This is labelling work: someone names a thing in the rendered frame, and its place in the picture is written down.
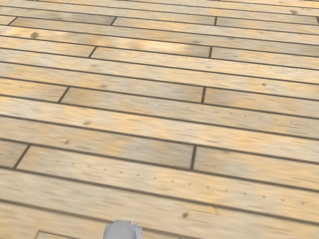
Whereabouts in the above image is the left robot thigh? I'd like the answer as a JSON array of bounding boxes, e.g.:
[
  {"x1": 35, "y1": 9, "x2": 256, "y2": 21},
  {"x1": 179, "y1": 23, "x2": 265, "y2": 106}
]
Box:
[{"x1": 103, "y1": 220, "x2": 143, "y2": 239}]

